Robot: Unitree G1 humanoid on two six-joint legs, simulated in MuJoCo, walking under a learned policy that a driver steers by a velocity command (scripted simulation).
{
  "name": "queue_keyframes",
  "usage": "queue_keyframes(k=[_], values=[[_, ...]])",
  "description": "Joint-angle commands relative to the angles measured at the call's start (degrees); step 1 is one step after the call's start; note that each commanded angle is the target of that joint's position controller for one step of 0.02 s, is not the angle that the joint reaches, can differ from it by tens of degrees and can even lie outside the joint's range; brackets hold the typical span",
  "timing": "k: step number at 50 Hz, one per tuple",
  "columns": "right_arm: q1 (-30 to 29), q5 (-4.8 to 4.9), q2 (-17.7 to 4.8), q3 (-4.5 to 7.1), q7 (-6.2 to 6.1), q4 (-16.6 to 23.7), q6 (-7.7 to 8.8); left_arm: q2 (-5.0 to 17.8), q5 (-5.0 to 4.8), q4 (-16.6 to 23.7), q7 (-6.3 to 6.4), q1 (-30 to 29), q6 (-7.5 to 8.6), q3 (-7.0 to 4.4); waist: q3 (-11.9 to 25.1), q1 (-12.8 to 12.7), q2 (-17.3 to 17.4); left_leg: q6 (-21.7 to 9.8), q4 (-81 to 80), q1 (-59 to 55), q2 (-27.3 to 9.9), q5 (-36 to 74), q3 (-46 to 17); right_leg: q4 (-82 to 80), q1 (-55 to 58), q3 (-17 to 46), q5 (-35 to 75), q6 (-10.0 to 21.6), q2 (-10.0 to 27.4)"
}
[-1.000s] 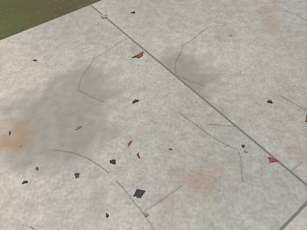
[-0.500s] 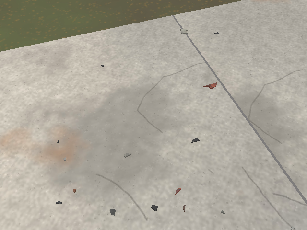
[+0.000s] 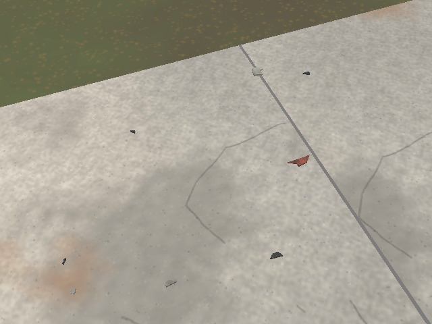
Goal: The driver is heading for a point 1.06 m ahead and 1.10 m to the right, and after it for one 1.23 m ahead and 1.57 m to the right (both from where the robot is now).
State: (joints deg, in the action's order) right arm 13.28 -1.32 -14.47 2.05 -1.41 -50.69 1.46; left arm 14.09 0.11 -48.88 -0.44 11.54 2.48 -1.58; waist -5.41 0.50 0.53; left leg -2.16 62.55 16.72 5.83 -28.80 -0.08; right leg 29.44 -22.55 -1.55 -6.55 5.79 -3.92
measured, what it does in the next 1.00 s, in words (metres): steps on the spot, turning right: left foot, then right foot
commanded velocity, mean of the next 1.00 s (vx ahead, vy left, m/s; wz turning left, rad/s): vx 0.03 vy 0.00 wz -0.54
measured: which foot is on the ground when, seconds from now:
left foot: up 0.00-0.44, down 0.46-0.94, up 0.96-1.00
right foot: down 0.00-0.46, up 0.48-0.92, down 0.94-1.00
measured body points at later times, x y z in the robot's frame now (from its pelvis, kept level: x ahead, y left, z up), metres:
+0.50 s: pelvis +0.04 +0.04 +0.01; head +0.07 +0.04 +0.46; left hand +0.21 +0.28 -0.12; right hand +0.07 -0.27 -0.10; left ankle +0.07 +0.13 -0.73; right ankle +0.09 -0.06 -0.72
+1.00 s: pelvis +0.02 +0.02 +0.00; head +0.04 -0.01 +0.45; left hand +0.30 +0.16 -0.10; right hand -0.07 -0.26 -0.13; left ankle +0.07 +0.14 -0.70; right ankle -0.03 -0.04 -0.73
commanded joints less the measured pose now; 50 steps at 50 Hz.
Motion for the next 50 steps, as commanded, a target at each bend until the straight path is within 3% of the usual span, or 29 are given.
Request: queue_keyframes(k=[1, 5, 11, 18, 20, 22, 23, 24, 25, 26, 27, 28, 29, 31, 34, 36, 43, 45, 46, 47, 48, 49, 50], values=[[2.2, -0.64, -6.5, 1.43, 0.12, 3.2, -1.27, 6.8, -0.36, 2.8, 0.5, 2.5, -1.43, -2.18, 7.4, 0.3, -1.7, 2.1, 6.6, 11.7, -5.5, 2.5, -3.3, -11.8, 12.4, 21.2, 23.9, 10.8, 16.2], [3.2, -0.39, -4.9, 0.97, -0.07, 3.5, -3.35, 8.9, 0.44, 2.6, 0.6, 3.2, -2.23, -3.26, 9.5, 0.7, -4.3, 4.1, 0.0, 8.1, -5.0, 5.7, -2.1, -13.9, 8.1, 19.2, 12.8, 8.4, 12.0], [-3.0, -0.02, -5.8, 1.23, -0.86, 5.7, -4.07, 10.4, 0.8, 3.1, 0.82, 4.1, -3.84, -4.49, 8.1, -2.1, -7.0, 5.0, -9.3, 11.9, -5.3, 7.2, -3.2, -16.8, 8.9, 25.9, -11.6, 6.3, 10.6], [-3.5, 1.09, -5.8, 0.86, -1.43, 7.2, -2.68, 10.8, 1.3, 3.5, 0.56, 3.0, -4.78, -5.32, 8.1, -2.6, -7.7, 3.1, -19.5, 7.0, -2.9, 4.9, -4.2, -15.2, 9.8, 31.8, -8.6, 5.6, 10.1], [-0.8, 1.57, -6.0, 0.76, -1.65, 7.0, -2.1, 10.8, 1.21, 3.7, 0.27, 1.7, -5.1, -5.44, 8.2, -1.4, -8.3, 1.8, -25.9, 1.9, -1.6, 4.5, -4.2, -14.6, 8.6, 33.3, -5.7, 4.6, 9.5], [4.3, 1.53, -6.2, 0.84, -2.13, 6.0, -1.47, 10.5, 0.4, 4.1, 0.18, -0.7, -5.42, -5.43, 7.9, 1.7, -7.6, 0.2, -39.9, -7.6, -1.3, 10.4, -3.5, -13.2, 4.0, 32.4, -9.0, 1.2, 6.7], [4.5, 0.86, -9.3, 1.59, -2.64, 6.2, -1.18, 8.5, -0.21, 4.7, 0.35, -0.2, -5.28, -4.91, 7.2, 1.2, -2.7, -1.3, -48.2, -12.1, -7.4, 9.3, -9.4, -8.8, -0.8, 28.7, -17.6, -2.3, 2.5], [1.7, -0.03, -15.2, 2.82, -2.89, 8.3, -1.46, 5.0, -1.01, 5.6, 0.54, 2.3, -4.96, -4.21, 8.6, -1.0, 9.9, -6.4, -53.3, -14.7, -23.2, 2.7, -26.4, 6.4, -7.4, 16.8, -23.7, -5.7, -5.9], [-4.5, -0.89, -15.8, 2.89, -2.52, 10.0, -1.77, 9.4, 1.11, 4.6, 1.02, 1.8, -4.58, -5.27, 4.2, -1.4, 8.7, -10.8, -54.2, -5.3, -28.5, 8.5, -29.6, 19.0, -11.0, 9.1, -24.2, -6.3, -6.7], [-4.4, -0.73, -11.6, 1.94, -2.22, 10.2, -1.73, 11.5, 1.88, 4.4, 0.81, 1.1, -4.53, -5.86, 4.1, -2.2, 4.9, -11.7, -51.6, -1.6, -26.7, 17.7, -24.9, 26.8, -6.9, 9.5, -22.1, -6.6, -3.1], [-6.6, -0.19, -8.6, 1.11, -1.89, 10.3, -1.58, 10.7, 1.91, 3.5, 0.4, 2.7, -4.77, -5.87, 3.6, -3.9, 3.6, -9.9, -49.7, -0.9, -22.3, 23.6, -18.1, 31.0, -6.0, 9.1, -19.0, -6.6, -2.8], [-7.6, 0.08, -7.9, 0.86, -1.74, 10.9, -1.49, 10.0, 1.94, 2.7, 0.05, 4.4, -5.35, -5.74, 4.1, -4.6, 4.8, -8.3, -48.2, -2.7, -19.1, 27.6, -13.0, 34.9, -6.5, 8.4, -16.8, -7.0, -2.7], [-7.5, 0.01, -7.8, 0.78, -1.84, 11.5, -1.53, 9.6, 1.75, 2.0, -0.43, 5.5, -5.85, -5.6, 4.6, -4.2, 6.8, -8.0, -47.0, -4.9, -17.6, 32.1, -9.9, 38.1, -7.9, 7.2, -16.4, -7.6, -2.7], [-3.9, -0.16, -8.0, 0.89, -1.61, 11.0, -1.63, 9.2, 1.23, 2.7, -1.04, 3.4, -6.34, -5.13, 5.0, -2.1, 6.8, -8.4, -44.8, -9.9, -17.4, 40.6, -7.0, 37.8, -10.4, 5.6, -16.5, -8.9, -1.6], [1.7, -0.06, -9.4, 1.69, -1.48, 9.5, -1.65, 8.1, 0.88, 4.4, -1.53, -0.8, -6.67, -4.32, 5.6, 1.1, 7.6, -9.4, -42.7, -17.8, -19.2, 46.6, -6.3, 32.0, -12.9, 4.4, -17.3, -10.1, -0.1], [2.8, -0.15, -10.2, 2.18, -1.26, 9.1, -1.66, 7.7, 0.63, 5.2, -1.85, -2.2, -6.9, -3.97, 6.1, 1.9, 8.5, -9.7, -41.9, -19.3, -20.3, 47.8, -5.6, 28.0, -11.6, 3.5, -18.3, -10.1, 0.8], [0.7, -0.4, -12.1, 3.32, 0.31, 9.0, -1.8, 6.8, -0.22, 7.8, -2.18, -3.8, -6.89, -2.94, 7.3, 1.6, 10.8, -9.0, -38.6, -13.4, -22.4, 47.7, -0.9, 12.1, 2.3, -2.1, -19.6, -6.5, 1.9], [0.0, 0.06, -12.6, 3.62, 0.5, 8.9, -2.09, 6.8, -0.11, 7.9, -2.03, -2.5, -6.45, -2.93, 7.7, 0.4, 10.2, -7.3, -35.3, -11.9, -22.7, 44.9, 0.3, 4.1, 6.8, -3.0, -15.9, -5.0, 1.5], [-0.5, 0.52, -12.6, 3.69, 0.49, 8.7, -2.31, 6.7, 0.41, 7.5, -1.67, -0.7, -5.9, -2.93, 8.1, -1.4, 8.1, -4.9, -31.4, -8.8, -21.9, 39.9, 2.3, -4.0, 11.8, -2.8, -8.9, -4.1, 1.0], [1.7, 0.44, -11.5, 3.55, 0.59, 8.1, -2.47, 9.2, 1.32, 7.2, -1.02, 1.1, -5.04, -3.52, 9.3, -2.4, 1.0, -1.2, -22.9, -2.3, -19.7, 29.8, 5.5, -11.5, 19.3, 4.5, -3.2, -2.9, 4.2], [4.5, -0.84, -5.8, 2.16, 0.89, 10.1, -3.09, 16.0, 1.63, 8.4, -0.41, 1.3, -4.11, -4.55, 10.0, 0.5, -15.1, 3.0, -7.8, 12.4, -12.7, -6.0, 9.7, -12.1, 27.0, 26.6, 16.8, 0.9, 21.8], [-2.4, -0.36, -6.9, 1.88, -0.26, 13.1, -4.01, 19.9, 0.3, 7.6, -0.46, 6.6, -4.07, -6.17, 10.3, -5.3, -14.9, 3.6, -1.5, 16.9, -6.4, -10.4, 2.3, -10.0, 22.3, 31.7, 29.7, 10.9, 26.6], [-3.6, 0.0, -8.6, 2.26, -0.5, 12.7, -4.5, 16.5, 0.08, 6.9, -0.34, 6.3, -4.21, -5.4, 7.4, -4.1, -8.3, 3.7, 2.2, 18.6, -8.5, -6.3, -0.7, -10.1, 22.2, 26.9, 26.8, 11.5, 23.3]])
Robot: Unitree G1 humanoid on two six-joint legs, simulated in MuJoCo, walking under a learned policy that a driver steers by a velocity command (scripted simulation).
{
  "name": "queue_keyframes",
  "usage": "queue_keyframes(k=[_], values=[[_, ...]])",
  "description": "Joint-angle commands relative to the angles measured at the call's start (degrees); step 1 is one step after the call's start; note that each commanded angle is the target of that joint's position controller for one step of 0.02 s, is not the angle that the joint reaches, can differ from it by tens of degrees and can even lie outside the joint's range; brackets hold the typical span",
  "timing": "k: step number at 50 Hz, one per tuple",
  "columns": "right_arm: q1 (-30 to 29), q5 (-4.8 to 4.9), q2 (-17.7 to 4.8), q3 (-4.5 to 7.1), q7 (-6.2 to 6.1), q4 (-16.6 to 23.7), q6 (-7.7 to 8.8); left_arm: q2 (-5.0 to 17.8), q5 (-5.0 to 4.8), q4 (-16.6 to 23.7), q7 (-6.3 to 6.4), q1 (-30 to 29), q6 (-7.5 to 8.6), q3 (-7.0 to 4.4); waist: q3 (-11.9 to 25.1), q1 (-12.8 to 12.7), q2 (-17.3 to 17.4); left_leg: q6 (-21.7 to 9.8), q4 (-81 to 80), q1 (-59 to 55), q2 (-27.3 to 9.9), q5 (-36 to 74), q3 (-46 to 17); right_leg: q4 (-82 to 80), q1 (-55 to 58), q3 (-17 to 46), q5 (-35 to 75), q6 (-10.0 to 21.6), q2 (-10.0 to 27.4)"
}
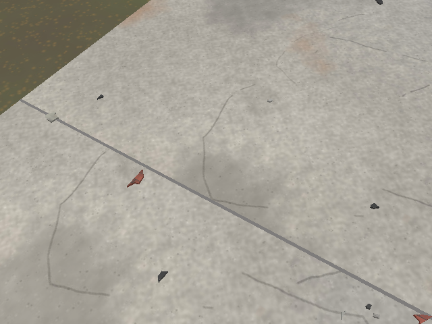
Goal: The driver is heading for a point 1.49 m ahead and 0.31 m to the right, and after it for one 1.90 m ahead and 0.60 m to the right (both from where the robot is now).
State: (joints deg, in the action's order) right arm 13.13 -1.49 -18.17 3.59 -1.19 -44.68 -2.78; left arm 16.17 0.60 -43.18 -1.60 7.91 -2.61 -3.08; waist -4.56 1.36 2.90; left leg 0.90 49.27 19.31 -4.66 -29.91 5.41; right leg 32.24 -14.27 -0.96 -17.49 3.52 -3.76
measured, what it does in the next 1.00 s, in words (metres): steps on the spot, turning right: left foot, then right foot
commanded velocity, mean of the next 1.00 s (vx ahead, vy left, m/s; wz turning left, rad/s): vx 0.00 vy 0.00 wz -0.43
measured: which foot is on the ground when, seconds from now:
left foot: up 0.00-0.48, down 0.50-1.00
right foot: down 0.00-0.50, up 0.52-0.88, down 0.90-1.00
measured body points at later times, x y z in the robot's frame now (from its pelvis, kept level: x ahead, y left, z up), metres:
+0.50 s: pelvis +0.01 +0.02 +0.01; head +0.05 +0.03 +0.45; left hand +0.17 +0.28 -0.12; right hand +0.09 -0.29 -0.08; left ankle +0.05 +0.11 -0.73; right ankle -0.01 -0.08 -0.73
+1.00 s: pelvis +0.01 +0.02 +0.01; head +0.02 +0.00 +0.46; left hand +0.21 +0.20 -0.11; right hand -0.04 -0.25 -0.12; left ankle +0.06 +0.11 -0.73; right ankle -0.05 -0.07 -0.73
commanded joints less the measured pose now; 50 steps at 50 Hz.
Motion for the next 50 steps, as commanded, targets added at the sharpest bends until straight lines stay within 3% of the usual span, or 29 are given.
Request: queue_keyframes(k=[1, 2, 4, 6, 10, 17, 21, 23, 24, 25, 26, 27, 28, 29, 31, 32, 37, 41, 43, 44, 45, 46, 47, 48, 50], values=[[-3.3, 0.83, -5.2, 0.95, -0.48, 5.8, -0.1, 11.3, -0.58, 1.7, 1.17, 5.7, 0.66, -2.94, 3.3, -3.1, -9.2, 0.5, 14.9, 15.7, 1.3, 0.1, -7.1, -13.7, 10.9, 21.8, 33.5, 12.0, 19.2], [-2.6, 0.87, -5.8, 1.14, -0.21, 5.0, 0.3, 9.6, -0.32, 2.5, 1.49, 2.1, 0.35, -2.39, 2.7, -1.5, -8.7, 0.7, 13.0, 14.9, 0.9, 4.1, -7.5, -14.1, 10.1, 19.0, 30.6, 9.6, 15.4], [-0.2, -0.22, -6.3, 1.41, 0.4, 3.9, 0.22, 8.7, -0.7, 2.8, 1.9, 1.6, 0.38, -2.04, 5.0, -0.9, -9.6, 1.5, 13.7, 12.8, 1.8, 7.7, -7.0, -13.7, 10.7, 17.0, 33.9, 8.9, 12.7], [0.0, 0.12, -5.4, 1.26, 0.68, 4.0, -0.04, 9.6, -0.66, 2.4, 1.66, 3.2, 0.73, -2.33, 6.4, -1.0, -7.9, 1.9, 12.8, 12.4, 2.5, 8.7, -7.1, -13.5, 11.1, 17.6, 33.5, 8.9, 12.4], [-2.6, 0.17, -4.8, 1.07, 0.25, 5.2, -0.56, 10.5, -0.2, 1.8, 1.67, 5.8, 0.84, -2.7, 5.1, -2.4, -9.2, 2.3, 7.3, 13.9, 3.2, 8.5, -7.6, -14.2, 10.6, 21.5, 25.3, 9.6, 12.1], [-5.9, 0.74, -4.4, 0.54, -0.29, 7.2, 0.26, 11.9, 0.56, 1.8, 1.59, 7.3, 0.63, -3.34, 5.6, -3.4, -9.1, 1.1, -1.4, 9.5, 5.6, 7.0, -8.9, -12.1, 8.0, 28.6, 23.0, 10.2, 12.0], [-4.5, 1.39, -4.5, 0.13, -0.78, 7.7, 1.08, 12.1, 0.55, 1.9, 1.3, 5.6, 0.37, -3.6, 6.3, -2.4, -10.1, -0.3, -9.5, 1.8, 7.7, 6.1, -9.5, -10.0, 5.9, 32.3, 28.1, 8.5, 10.8], [-0.6, 1.47, -4.2, -0.07, -1.29, 6.8, 1.68, 11.7, -0.02, 2.1, 1.37, 3.1, 0.2, -3.55, 6.3, 0.3, -9.8, -1.0, -21.1, -6.7, 8.2, 11.2, -9.5, -8.4, 2.6, 33.0, 25.2, 5.4, 8.3], [1.5, 1.0, -4.7, 0.04, -1.79, 6.2, 2.2, 10.7, -0.68, 2.3, 1.61, 2.0, 0.23, -3.24, 6.1, 1.8, -8.3, -1.4, -30.1, -12.9, 6.3, 16.8, -10.3, -6.0, -1.3, 31.4, 18.5, 2.5, 5.8], [0.8, 0.21, -8.9, 0.7, -2.43, 6.7, 2.49, 6.7, -0.88, 2.6, 1.68, 5.2, 0.48, -2.27, 7.2, -0.5, 2.1, -3.8, -36.0, -18.4, -5.7, 14.2, -21.3, 3.3, -7.1, 23.9, 0.4, -1.2, 0.2], [-3.8, 0.41, -13.7, 1.42, -2.05, 8.8, 2.07, 6.4, -0.46, 2.6, 2.21, 8.7, 0.48, -2.37, 6.2, -2.6, 10.6, -10.2, -37.4, -16.5, -17.3, 20.4, -35.4, 13.8, -15.0, 11.6, -16.2, -3.0, -9.1], [-1.5, 0.36, -11.3, 1.21, -1.48, 8.1, 1.64, 11.0, 1.4, 1.7, 2.36, 8.0, 0.18, -3.41, 6.0, -1.6, 5.9, -14.3, -35.3, -11.6, -18.2, 24.8, -33.7, 23.9, -13.3, 10.5, -16.4, -3.5, -4.5], [-3.2, 0.67, -7.4, 0.02, -1.04, 8.2, 1.7, 10.9, 1.19, 1.0, 2.01, 7.6, -0.02, -3.7, 4.0, -2.7, 3.1, -14.2, -34.8, -8.7, -14.9, 26.6, -28.8, 27.6, -12.3, 11.0, -13.3, -3.6, -3.6], [-5.6, 0.63, -5.4, -0.51, -0.77, 8.5, 1.76, 10.0, 0.94, 0.0, 1.56, 8.1, -0.37, -3.6, 2.5, -3.5, 2.4, -12.8, -34.5, -7.0, -11.0, 27.4, -23.1, 30.5, -11.6, 10.6, -10.1, -4.2, -3.1], [-6.3, 0.41, -4.9, -0.72, -1.04, 8.5, 2.1, 8.8, 0.5, -0.9, 0.54, 9.2, -0.85, -3.18, 3.5, -3.6, 5.8, -11.7, -33.1, -9.3, -7.1, 33.9, -17.4, 33.4, -12.3, 9.1, -7.3, -5.4, -3.6], [-4.9, 0.4, -4.9, -0.7, -0.97, 7.9, 2.25, 8.4, 0.3, -1.0, 0.44, 8.5, -0.94, -2.93, 3.9, -2.8, 5.3, -11.9, -32.4, -10.6, -6.7, 36.9, -16.1, 33.0, -12.4, 8.8, -7.0, -5.8, -3.8], [-0.3, 0.48, -5.1, -0.64, -0.62, 4.8, 2.96, 5.9, 0.06, -1.1, 0.87, 4.3, -1.47, -1.38, 5.3, -0.2, 5.6, -13.1, -30.5, -16.9, -7.6, 39.6, -15.7, 20.1, -11.0, 8.3, -7.9, -6.4, -2.5], [0.2, -0.04, -6.5, -0.34, 0.33, 3.0, 2.52, 4.7, -0.41, -2.0, 1.46, 3.0, -1.54, -0.06, 5.7, 0.4, 7.7, -13.0, -29.1, -13.5, -7.2, 39.7, -15.5, 5.5, -1.5, 2.9, -9.5, -4.9, -0.9], [0.2, 0.2, -6.6, -0.31, 0.63, 1.8, 2.06, 4.2, -0.48, -3.4, 1.91, 5.0, -1.11, 0.4, 5.7, -1.2, 7.2, -11.9, -26.8, -12.0, -6.8, 43.0, -15.4, -5.1, 3.7, 1.4, -2.8, -3.6, -0.4], [0.2, 0.46, -6.4, -0.43, 0.7, 1.2, 1.92, 3.8, -0.24, -4.2, 2.17, 6.4, -0.55, 0.75, 5.7, -2.5, 5.6, -9.8, -25.3, -9.6, -6.2, 43.0, -14.6, -14.8, 8.7, 1.7, 6.3, -2.8, 0.5], [1.4, 0.5, -5.4, -0.7, 0.74, 0.8, 2.24, 5.6, 0.49, -4.4, 2.56, 6.1, 0.22, 0.64, 6.9, -2.1, 2.8, -6.8, -24.3, -5.8, -5.5, 38.4, -14.3, -18.1, 14.7, 6.8, 11.7, -1.8, 4.1], [2.7, 0.54, -2.6, -1.45, 1.13, 2.0, 2.66, 9.1, 1.63, -4.0, 3.03, 6.5, 1.08, 0.48, 10.0, -0.7, -6.5, -4.2, -18.3, -0.9, -2.1, 26.4, -10.4, -19.0, 20.4, 18.7, 18.0, 0.2, 15.1], [2.3, 1.37, -0.1, -2.3, 0.59, 1.3, 2.08, 8.7, 0.49, -4.9, 3.06, 1.8, 1.36, 0.9, 5.8, 1.1, -13.1, -3.0, -23.9, -6.2, 2.4, 10.8, -6.5, -15.8, 7.4, 19.0, 27.0, 5.1, 18.8], [1.9, 0.77, -2.0, -2.01, 0.14, 0.0, 1.64, 5.5, 0.27, -4.4, 2.85, -0.9, 1.83, 1.78, 4.7, 1.3, -10.1, -2.6, -25.0, -9.0, 1.9, 12.1, -6.8, -15.6, 6.6, 17.1, 23.0, 4.9, 16.2], [0.9, 0.68, -3.1, -1.71, 0.31, -1.6, 1.83, 5.2, 0.54, -5.6, 3.1, -0.7, 2.17, 2.23, 3.5, 0.5, -9.9, -2.2, -28.2, -11.5, 1.6, 20.4, -7.7, -15.8, 5.3, 14.3, 15.6, 1.7, 11.3]])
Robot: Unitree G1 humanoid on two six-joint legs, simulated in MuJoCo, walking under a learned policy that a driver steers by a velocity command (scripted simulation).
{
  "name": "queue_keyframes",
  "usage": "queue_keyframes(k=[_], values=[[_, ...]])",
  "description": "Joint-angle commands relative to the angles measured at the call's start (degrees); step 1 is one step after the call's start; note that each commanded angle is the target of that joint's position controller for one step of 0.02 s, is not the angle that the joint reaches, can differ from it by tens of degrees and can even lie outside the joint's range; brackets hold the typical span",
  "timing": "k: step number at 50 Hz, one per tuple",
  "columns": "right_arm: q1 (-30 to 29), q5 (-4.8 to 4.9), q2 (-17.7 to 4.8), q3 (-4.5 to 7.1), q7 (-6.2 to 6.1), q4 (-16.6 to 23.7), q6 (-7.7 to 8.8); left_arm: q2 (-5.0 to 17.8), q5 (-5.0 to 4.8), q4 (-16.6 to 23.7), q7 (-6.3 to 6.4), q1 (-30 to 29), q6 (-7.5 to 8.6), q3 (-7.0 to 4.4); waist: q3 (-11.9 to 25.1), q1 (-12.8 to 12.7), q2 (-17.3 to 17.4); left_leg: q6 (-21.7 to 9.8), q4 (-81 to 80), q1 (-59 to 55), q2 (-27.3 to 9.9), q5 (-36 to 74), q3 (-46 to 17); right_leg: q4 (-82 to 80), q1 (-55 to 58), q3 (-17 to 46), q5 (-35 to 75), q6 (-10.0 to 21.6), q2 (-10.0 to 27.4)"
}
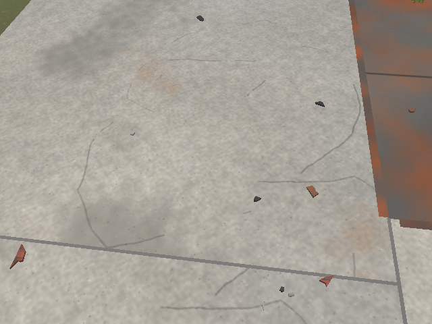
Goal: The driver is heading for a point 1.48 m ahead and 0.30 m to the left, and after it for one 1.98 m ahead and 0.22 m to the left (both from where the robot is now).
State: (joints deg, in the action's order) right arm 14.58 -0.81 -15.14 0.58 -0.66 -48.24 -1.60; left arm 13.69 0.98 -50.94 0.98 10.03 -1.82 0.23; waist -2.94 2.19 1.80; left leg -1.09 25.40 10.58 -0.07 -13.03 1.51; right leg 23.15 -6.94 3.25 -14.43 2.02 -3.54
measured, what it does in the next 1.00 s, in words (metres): walks ahead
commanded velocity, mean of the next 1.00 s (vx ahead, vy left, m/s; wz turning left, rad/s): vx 0.18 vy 0.00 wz -0.02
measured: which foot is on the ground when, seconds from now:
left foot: down 0.00-1.00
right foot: down 0.00-0.70, up 0.72-1.00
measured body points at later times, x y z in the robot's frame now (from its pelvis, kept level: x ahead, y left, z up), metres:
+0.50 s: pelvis +0.01 -0.01 +0.00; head +0.01 -0.01 +0.45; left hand +0.03 +0.25 -0.15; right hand +0.02 -0.26 -0.15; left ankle +0.00 +0.11 -0.74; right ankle -0.02 -0.10 -0.74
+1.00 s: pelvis +0.17 +0.05 +0.00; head +0.19 +0.07 +0.45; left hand +0.29 +0.29 -0.15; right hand +0.07 -0.17 -0.14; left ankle +0.05 +0.11 -0.74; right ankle +0.27 -0.08 -0.68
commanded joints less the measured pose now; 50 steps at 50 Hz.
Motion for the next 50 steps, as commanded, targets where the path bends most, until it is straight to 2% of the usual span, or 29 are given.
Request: queue_keyframes(k=[1, 3, 7, 12, 21, 22, 24, 25, 27, 28, 29, 31, 32, 33, 34, 35, 36, 37, 38, 39, 40, 41, 42, 45, 50], values=[[-0.3, -0.12, -7.4, 1.7, 0.0, 1.2, 0.71, 8.3, -0.17, 1.2, 0.83, -1.3, 1.58, -1.14, 1.0, -0.9, -8.4, -0.3, -4.0, -2.7, -3.5, 6.2, -4.3, -7.0, -2.2, 9.3, 12.3, 2.4, 9.8], [1.1, 0.03, -5.9, 1.16, 0.15, -0.8, 1.11, 8.1, -0.56, -0.9, 1.03, 0.6, 1.74, -1.06, 1.2, -0.9, -6.3, -0.2, -5.2, -2.6, -4.3, 8.2, -4.6, -6.5, -0.4, 8.0, 13.2, 2.0, 8.9], [1.2, -0.04, -5.0, 0.81, -0.22, -3.8, 1.14, 7.3, -0.64, -3.4, 1.03, 1.0, 1.88, -0.79, 0.6, -1.2, -3.0, 0.0, -6.3, -2.6, -4.5, 7.9, -4.9, -6.2, -0.5, 7.4, 12.3, 2.2, 8.4], [1.2, 0.0, -4.5, 0.56, -0.48, -6.9, 1.1, 6.9, -0.63, -6.3, 1.15, 1.3, 2.14, -0.57, 0.4, -1.1, -1.9, -0.1, -6.4, -3.5, -4.9, 8.0, -5.1, -6.6, -1.6, 7.1, 11.3, 2.2, 8.0], [1.8, 0.11, -3.5, 0.07, -0.93, -11.2, 1.07, 5.5, -0.61, -10.5, 1.4, 3.7, 2.28, 0.05, 0.5, -1.1, -1.9, -0.6, -5.9, -4.1, -5.3, 8.1, -5.3, -6.6, -2.3, 6.3, 11.6, 2.0, 7.4], [2.2, 0.01, -3.3, 0.0, -0.9, -11.7, 1.03, 5.4, -0.56, -11.0, 1.4, 4.7, 2.21, 0.08, 1.7, -1.2, -2.3, -0.7, -5.5, -4.4, -4.6, 3.5, -4.7, -7.3, -2.0, 6.4, 5.6, 2.3, 7.0], [1.8, -0.41, -3.7, 0.44, -0.66, -11.5, 0.75, 7.8, -0.49, -11.5, 1.38, 6.4, 1.58, -1.03, -0.1, -1.9, -4.9, -1.7, -0.2, -0.4, -0.9, -11.6, -1.8, -8.2, -4.2, 8.6, -15.8, 4.8, 6.5], [0.6, -0.8, -3.6, 0.53, -0.36, -10.9, 0.62, 8.7, -0.27, -11.6, 1.24, 7.8, 1.24, -1.61, -3.0, -2.8, -6.3, -2.1, 3.1, 4.8, 0.4, -16.7, -1.0, -10.0, -5.3, 12.1, -25.7, 6.7, 8.2], [-2.1, -1.66, -1.2, 0.08, 0.29, -9.1, 1.01, 9.7, -0.05, -12.3, 1.04, 11.4, 1.14, -2.55, -7.7, -4.4, -10.1, -2.6, 11.3, 13.4, 1.4, -15.2, 2.0, -15.0, -5.0, 21.9, -34.9, 11.2, 15.2], [-3.2, -1.76, -1.0, 0.05, 0.46, -8.2, 1.59, 9.0, 0.1, -12.4, 0.95, 12.2, 1.45, -2.69, -8.7, -4.7, -10.2, -3.0, 14.6, 15.6, -0.1, -13.0, 1.2, -16.3, -4.9, 24.8, -33.1, 12.8, 17.7], [-3.9, -1.51, -1.6, 0.31, 0.65, -7.5, 2.27, 8.6, 0.42, -12.3, 0.85, 12.3, 1.92, -2.83, -8.4, -4.6, -9.6, -3.4, 16.9, 17.7, -1.0, -13.5, 0.1, -16.5, -3.3, 25.5, -29.1, 13.6, 18.7], [-3.6, -0.94, -2.5, 0.76, 1.23, -6.5, 3.67, 8.9, 0.48, -11.9, 0.64, 11.6, 2.99, -3.32, -6.9, -3.5, -8.7, -4.0, 15.1, 17.8, -2.2, -13.8, -0.5, -15.1, -0.9, 22.7, -21.2, 13.3, 18.5], [-2.4, -0.58, -2.3, 0.91, 1.37, -6.7, 4.25, 8.5, 0.17, -11.6, 0.52, 10.4, 3.39, -3.43, -6.1, -2.4, -8.2, -4.2, 11.5, 13.8, -1.8, -11.4, 0.5, -13.9, -2.1, 19.6, -17.4, 12.2, 16.9], [0.7, -0.29, -1.5, 0.98, 1.39, -7.6, 4.65, 8.2, -0.26, -11.0, 0.4, 8.4, 3.61, -3.49, -5.1, -0.3, -7.8, -4.3, 6.0, 6.2, -0.5, -7.5, 2.2, -11.9, -6.0, 15.7, -14.5, 10.7, 14.7], [6.5, -0.03, -0.7, 1.17, 1.27, -9.7, 4.89, 7.7, -0.53, -10.3, 0.32, 6.4, 3.69, -3.49, -4.1, 2.5, -6.4, -4.2, 0.1, -4.7, 1.6, -3.8, 3.9, -8.0, -12.2, 12.0, -12.8, 9.1, 11.9], [12.7, -0.2, -2.4, 1.93, 0.8, -12.0, 5.16, 5.9, -0.21, -9.4, 0.19, 5.4, 4.17, -3.02, -2.4, 4.6, -1.9, -4.2, -3.1, -16.0, 0.1, -4.5, 0.0, -0.3, -19.8, 7.9, -10.5, 7.2, 8.5], [20.2, -0.96, -7.6, 3.24, 0.18, -13.0, 5.58, 1.4, -0.37, -7.4, -0.36, 4.1, 4.87, -1.72, 1.2, 7.2, 11.7, -6.8, -14.0, -23.5, -14.0, -20.4, -21.7, 18.9, -27.8, -1.5, -10.6, 4.1, 1.1], [24.0, -0.22, -10.5, 4.0, 0.37, -15.0, 4.97, 4.1, 0.79, -5.9, -0.72, 2.8, 5.07, -2.46, -0.3, 6.4, 14.1, -11.0, -19.3, -21.3, -22.2, -28.1, -37.5, 30.6, -34.8, -3.7, -16.8, 3.6, -1.1], [17.9, -0.33, -6.8, 3.09, 0.43, -13.4, 4.79, 5.8, 1.7, -6.0, -1.17, 2.2, 5.1, -2.91, -5.3, 2.5, 4.9, -11.1, -18.9, -15.4, -21.4, -29.3, -34.4, 37.4, -36.1, -0.8, -12.6, 4.3, 3.2], [12.6, -0.36, -4.9, 2.58, 0.75, -11.4, 5.3, 3.9, 1.34, -6.8, -1.9, 3.0, 5.35, -2.55, -7.1, 0.1, 1.5, -10.3, -19.0, -11.3, -18.9, -24.0, -29.3, 38.9, -35.3, -0.2, -6.8, 4.3, 5.3], [9.8, -0.32, -4.0, 2.29, 0.83, -10.4, 5.81, 2.6, 0.9, -7.4, -2.38, 4.2, 5.61, -2.31, -6.7, -1.5, 0.9, -9.1, -19.6, -9.9, -16.2, -16.4, -23.8, 38.2, -33.3, -0.6, -2.5, 3.7, 6.7], [9.6, -0.17, -3.0, 1.88, 0.73, -10.4, 6.38, 2.8, 1.14, -7.5, -2.7, 4.1, 5.56, -2.46, -5.9, -2.0, 1.1, -8.4, -19.8, -10.0, -14.5, -8.7, -19.5, 37.6, -32.3, -1.5, 0.2, 3.1, 7.3], [10.5, -0.18, -2.2, 1.59, 0.67, -10.9, 6.79, 2.9, 1.34, -7.6, -2.88, 4.3, 5.27, -2.52, -4.7, -2.2, 1.6, -7.9, -19.1, -10.7, -12.7, -0.6, -15.6, 37.8, -31.6, -2.8, 2.0, 2.4, 7.2], [16.1, 0.03, -1.3, 0.99, 0.52, -13.4, 7.29, 2.4, 1.1, -6.2, -2.85, 1.1, 4.37, -2.64, -3.1, -1.8, 2.8, -7.3, -16.1, -13.6, -10.9, 21.7, -8.8, 37.8, -34.1, -5.8, 4.1, 1.2, 6.5], [18.2, -0.16, -0.4, 0.08, -0.1, -14.3, 7.22, 0.2, 0.45, -0.8, -2.88, -11.9, 4.01, -1.48, -5.8, 0.2, 3.3, -6.8, -16.7, -10.9, -8.6, 33.1, -4.3, 23.1, -32.5, -10.2, 8.7, 0.2, 4.3]])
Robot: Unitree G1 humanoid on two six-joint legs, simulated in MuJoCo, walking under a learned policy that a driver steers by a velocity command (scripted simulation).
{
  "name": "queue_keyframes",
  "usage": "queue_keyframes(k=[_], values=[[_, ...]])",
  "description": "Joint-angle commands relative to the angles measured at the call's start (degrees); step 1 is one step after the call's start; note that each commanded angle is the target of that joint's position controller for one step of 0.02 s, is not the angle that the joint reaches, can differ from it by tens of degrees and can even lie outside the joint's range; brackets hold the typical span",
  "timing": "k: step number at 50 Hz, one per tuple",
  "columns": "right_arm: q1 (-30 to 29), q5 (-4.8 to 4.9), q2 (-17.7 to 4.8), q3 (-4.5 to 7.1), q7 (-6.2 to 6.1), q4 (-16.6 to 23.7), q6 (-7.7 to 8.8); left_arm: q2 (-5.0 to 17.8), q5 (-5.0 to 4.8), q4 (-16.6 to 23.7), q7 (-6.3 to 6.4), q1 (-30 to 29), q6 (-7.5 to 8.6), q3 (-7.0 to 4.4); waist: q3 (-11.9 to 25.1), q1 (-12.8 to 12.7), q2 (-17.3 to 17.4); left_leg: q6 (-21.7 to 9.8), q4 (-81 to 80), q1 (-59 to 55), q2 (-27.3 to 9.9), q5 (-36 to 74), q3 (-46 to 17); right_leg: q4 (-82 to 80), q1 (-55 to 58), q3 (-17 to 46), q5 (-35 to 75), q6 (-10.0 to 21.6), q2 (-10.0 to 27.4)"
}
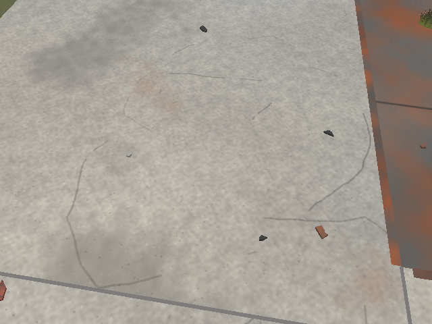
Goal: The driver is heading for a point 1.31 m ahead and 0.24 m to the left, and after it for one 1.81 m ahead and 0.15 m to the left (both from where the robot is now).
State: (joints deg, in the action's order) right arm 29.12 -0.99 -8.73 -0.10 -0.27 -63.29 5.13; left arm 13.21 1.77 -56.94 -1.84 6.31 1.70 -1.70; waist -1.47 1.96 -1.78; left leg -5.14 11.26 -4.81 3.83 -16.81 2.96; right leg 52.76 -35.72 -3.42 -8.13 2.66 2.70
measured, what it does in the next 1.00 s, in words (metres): walks ahead: right foot, then left foot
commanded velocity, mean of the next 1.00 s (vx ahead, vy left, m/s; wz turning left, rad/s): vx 0.49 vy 0.00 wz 0.00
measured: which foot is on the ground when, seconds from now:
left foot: down 0.00-0.18, up 0.20-0.68, down 0.70-1.00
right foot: up 0.00-0.16, down 0.18-0.72, up 0.74-1.00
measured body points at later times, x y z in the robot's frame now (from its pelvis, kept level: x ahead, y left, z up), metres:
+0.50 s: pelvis +0.28 -0.02 +0.00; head +0.30 -0.02 +0.45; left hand +0.21 +0.22 -0.14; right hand +0.41 -0.25 -0.13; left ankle +0.42 +0.14 -0.68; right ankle +0.23 -0.07 -0.74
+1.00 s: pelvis +0.56 +0.03 +0.00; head +0.58 +0.04 +0.45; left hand +0.66 +0.28 -0.14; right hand +0.52 -0.21 -0.14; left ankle +0.54 +0.09 -0.74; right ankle +0.64 -0.12 -0.67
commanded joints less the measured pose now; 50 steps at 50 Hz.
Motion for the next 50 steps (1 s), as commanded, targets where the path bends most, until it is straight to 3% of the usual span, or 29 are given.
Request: queue_keyframes(k=[1, 3, 5, 7, 8, 9, 10, 11, 12, 13, 15, 17, 19, 24, 30, 33, 34, 35, 36, 37, 38, 39, 40, 42, 43, 45, 47, 50], values=[[4.1, 0.0, -7.0, 0.69, -0.66, 0.5, 0.53, 0.2, -0.56, 6.0, -0.03, -10.1, 0.53, 0.77, -7.5, 0.8, 7.2, -2.7, -2.6, 4.7, -12.5, 38.6, -5.3, -10.5, -1.8, -4.4, 3.3, -0.1, -2.7], [4.5, -0.13, -7.8, 0.76, -0.89, 0.0, 0.65, 0.5, -0.85, 7.0, 0.22, -11.5, 0.57, 0.97, -7.3, 0.8, 7.8, -2.8, -2.1, 3.6, -13.5, 44.2, -4.8, -15.9, 2.4, -5.7, 3.8, 1.3, -4.0], [3.0, -0.13, -8.8, 0.97, -1.08, -0.1, 0.91, 2.2, -0.9, 6.9, 0.88, -8.1, 0.79, 0.43, -4.9, -1.7, 8.3, -2.3, 2.9, 1.4, -14.6, 57.7, -3.9, -18.4, 8.8, -5.8, 2.5, 3.6, -6.0], [0.7, -0.18, -10.0, 1.39, -1.34, 0.3, 0.72, 4.9, -1.0, 3.3, 1.7, 4.2, 1.51, -0.97, 1.7, -7.0, 8.8, -1.8, 16.5, -0.5, -15.1, 66.4, -3.5, -20.4, 20.3, -4.4, 0.2, 6.1, -8.0], [-0.9, 0.24, -10.6, 1.59, -1.19, 0.7, 0.47, 6.0, -0.76, 0.7, 2.19, 12.9, 2.0, -1.8, 5.7, -11.1, 8.2, -1.6, 27.3, 3.2, -14.1, 60.5, -2.6, -25.1, 30.8, -3.0, 2.6, 7.4, -6.8], [-1.0, 0.47, -8.8, 1.1, -0.72, 2.1, 0.49, 9.9, 0.62, -1.0, 2.83, 21.1, 2.2, -3.14, 11.1, -13.4, 3.6, -1.5, 43.1, 13.5, -11.6, 41.3, -1.3, -26.5, 43.3, 8.5, -7.0, 10.0, 3.6], [6.3, 1.26, -1.2, 0.09, 0.08, 2.9, 0.16, 13.9, 1.8, -0.6, 2.6, 21.7, 2.01, -3.99, 16.3, -7.4, -8.3, 0.3, 65.9, 34.0, -0.6, -13.0, -0.4, -30.3, 56.3, 38.6, -7.5, 19.0, 21.1], [2.0, 0.48, -8.1, 1.87, -0.07, 2.9, -0.27, 11.5, -0.9, -0.7, 1.85, 18.3, 1.55, -4.0, 14.2, -8.6, -0.5, -0.9, 70.7, 40.3, -1.0, -10.7, -6.6, -37.4, 51.9, 44.6, -18.2, 20.2, 19.3], [-4.1, 0.15, -8.9, 2.27, 0.09, 5.4, 0.0, 8.3, -1.58, 0.6, 1.74, 11.2, 1.76, -3.09, 4.1, -5.8, -0.6, -1.4, 68.1, 43.1, -4.6, -4.4, -6.6, -40.3, 42.5, 35.0, -20.4, 17.7, 17.6], [-7.0, -0.06, -8.5, 2.39, 0.26, 6.1, 0.31, 4.6, -1.38, 1.0, 1.46, 8.1, 2.4, -2.24, -0.5, -4.4, 1.8, -1.4, 64.7, 40.8, -6.4, -0.9, -6.3, -42.7, 34.4, 29.0, -13.7, 15.7, 15.0], [-6.2, -0.99, -6.1, 2.36, 0.75, 5.8, -0.92, 0.9, -0.92, -0.6, 1.87, 8.5, 3.57, -0.96, -2.4, -0.5, 2.1, -0.1, 59.5, 33.9, -8.5, 0.6, -6.3, -44.1, 25.6, 19.4, -1.6, 12.3, 10.4], [-5.9, -1.21, -4.2, 2.23, 1.38, 6.1, -2.06, 1.5, -1.0, -2.2, 2.15, 11.8, 4.63, -0.81, -2.2, 0.7, 1.2, 1.1, 56.0, 32.8, -8.8, 0.9, -5.1, -44.7, 24.1, 14.8, 5.6, 11.6, 8.8], [-10.1, -1.36, -4.8, 2.44, 1.71, 7.9, -2.85, 3.5, -1.07, -3.0, 2.2, 14.2, 5.05, -1.05, -3.4, 0.7, 0.2, 2.1, 52.1, 36.3, -9.7, 3.8, -3.5, -45.9, 24.2, 11.6, 8.2, 11.2, 7.8], [-24.4, -0.53, -5.0, 2.06, 2.11, 13.0, -2.89, 3.4, -1.24, -3.5, 2.11, 19.2, 4.72, -0.48, -5.0, -2.7, -0.6, 3.8, 35.7, 40.2, -9.5, 14.3, 0.4, -46.3, 27.8, 6.7, 17.6, 8.5, 5.0], [-33.2, -0.17, -5.5, 1.76, 1.8, 16.4, -2.34, 4.2, -0.47, -5.3, 2.86, 25.1, 4.24, -0.36, -4.7, -5.6, -1.9, 1.9, 24.0, 40.9, -6.6, 14.9, 2.2, -42.6, 40.6, 6.3, 27.1, 8.4, 8.0], [-28.5, -0.29, -7.1, 2.57, 1.26, 15.8, -1.56, 5.5, -0.1, -5.1, 3.35, 22.9, 4.09, -0.73, -2.3, -2.1, -2.7, -1.0, 20.3, 32.8, -3.5, 8.1, 3.0, -34.6, 43.6, 5.0, 43.4, 7.5, 9.2], [-22.3, -0.34, -8.1, 3.22, 0.85, 13.8, -1.19, 6.0, -0.07, -5.1, 3.34, 22.2, 3.97, -0.9, 0.8, 0.5, -2.8, -2.2, 18.5, 25.9, -1.8, 7.0, 3.3, -27.6, 43.5, 4.4, 48.6, 6.8, 8.7], [-12.6, -0.79, -9.4, 4.05, 0.34, 10.5, -0.63, 6.1, -0.46, -4.8, 3.2, 20.9, 3.82, -0.89, 5.4, 4.7, -1.5, -3.7, 14.6, 13.8, -1.7, 10.1, 3.1, -16.9, 39.3, 2.7, 45.3, 5.8, 6.9], [-2.5, -2.24, -13.8, 5.42, -0.33, 8.3, -0.26, 4.4, -1.08, -3.0, 2.98, 20.5, 4.01, -0.31, 12.0, 7.9, 2.4, -6.6, 14.6, -1.4, -12.7, 6.1, -8.5, -1.1, 27.3, 1.1, 27.0, 4.9, 4.3], [0.1, -2.58, -18.6, 6.79, -0.04, 7.8, -0.66, -1.3, -3.21, -2.5, 2.21, 27.8, 3.81, 0.45, 18.8, 4.5, 16.1, -15.9, 9.1, -15.9, -28.9, 4.2, -37.5, 21.1, 6.3, -1.2, -17.8, 2.2, -7.2], [-4.6, -0.39, -15.2, 6.25, 0.62, 8.3, -1.32, 4.6, -1.5, -2.7, 2.47, 23.1, 3.55, -1.13, 14.7, 3.7, 5.7, -14.1, 5.2, -11.1, -25.9, 0.0, -39.4, 25.1, 1.0, 7.0, -18.9, 3.3, -4.9], [-11.1, 0.18, -12.3, 5.37, 0.78, 9.3, -1.23, 4.4, -1.28, -0.7, 2.26, 18.1, 3.8, -1.4, 6.0, 1.3, 4.9, -12.2, 3.5, -2.2, -24.3, 1.1, -30.0, 23.2, -0.8, 7.0, -13.4, 3.4, -2.4], [-13.9, -0.08, -9.2, 4.61, 0.99, 9.5, -0.76, 3.4, -1.16, -0.2, 2.13, 15.7, 3.98, -1.34, 2.1, 0.0, 2.4, -10.6, 1.4, 4.3, -22.0, 6.8, -24.6, 20.4, 0.7, 6.7, -10.1, 3.3, -0.5], [-14.0, 0.05, -5.7, 3.49, 0.6, 8.0, 0.0, 1.4, 0.18, -0.3, 1.6, 16.3, 2.62, -1.32, -0.1, -3.1, 3.9, -7.4, -0.7, 12.0, -17.7, 13.1, -16.2, 15.2, 5.8, 6.2, -8.1, 2.3, 1.5], [-12.4, 0.02, -5.4, 3.31, 0.52, 7.2, 0.47, 0.5, 0.39, -0.5, 1.29, 16.7, 1.95, -1.3, 0.0, -3.6, 4.2, -7.2, -1.2, 13.1, -16.9, 15.9, -14.5, 14.0, 7.2, 5.7, -7.8, 1.8, 1.5], [-9.5, 0.26, -7.2, 3.56, 0.35, 5.8, 1.16, 0.0, 0.62, 0.3, 0.8, 15.0, 1.09, -1.37, -0.7, -4.2, 4.4, -7.3, -2.2, 13.7, -16.0, 19.3, -11.7, 11.7, 5.6, 4.5, -6.4, 0.9, 1.8], [-7.5, 0.22, -8.3, 3.69, 0.28, 5.2, 1.27, 0.5, 0.62, 2.3, 0.53, 9.9, 0.59, -1.42, -2.4, -3.7, 4.6, -7.2, -3.8, 13.4, -15.3, 19.4, -9.8, 7.9, 1.7, 3.3, -2.6, -0.2, 2.9], [-4.6, 0.25, -7.9, 3.3, 0.31, 4.7, 1.06, 0.8, 0.16, 5.2, 0.31, 1.8, 0.55, -1.21, -4.0, -1.9, 4.9, -6.5, -4.7, 11.5, -13.9, 22.1, -7.6, -1.0, -1.7, 1.7, 3.2, -1.3, 3.3]])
